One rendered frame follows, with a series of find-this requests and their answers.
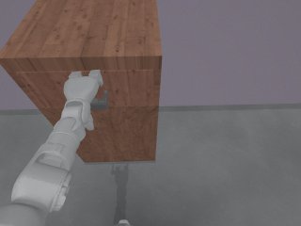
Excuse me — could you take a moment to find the robot left upper arm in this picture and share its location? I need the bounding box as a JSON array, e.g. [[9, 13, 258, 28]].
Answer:
[[0, 161, 72, 226]]

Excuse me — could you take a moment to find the handle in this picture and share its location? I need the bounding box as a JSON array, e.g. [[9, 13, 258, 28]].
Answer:
[[90, 89, 108, 110]]

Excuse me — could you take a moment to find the drawer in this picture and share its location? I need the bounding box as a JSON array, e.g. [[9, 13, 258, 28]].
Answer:
[[16, 69, 153, 107]]

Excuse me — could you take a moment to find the left robot hand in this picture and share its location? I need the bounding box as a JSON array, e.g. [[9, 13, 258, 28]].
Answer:
[[63, 70, 103, 131]]

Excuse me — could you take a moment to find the left robot forearm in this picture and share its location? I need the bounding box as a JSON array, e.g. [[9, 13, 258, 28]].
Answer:
[[11, 98, 91, 201]]

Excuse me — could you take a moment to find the cabinet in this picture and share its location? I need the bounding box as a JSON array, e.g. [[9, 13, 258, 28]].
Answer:
[[0, 0, 163, 163]]

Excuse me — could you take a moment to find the robot left shin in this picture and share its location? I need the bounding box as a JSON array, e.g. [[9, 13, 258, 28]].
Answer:
[[119, 219, 130, 225]]

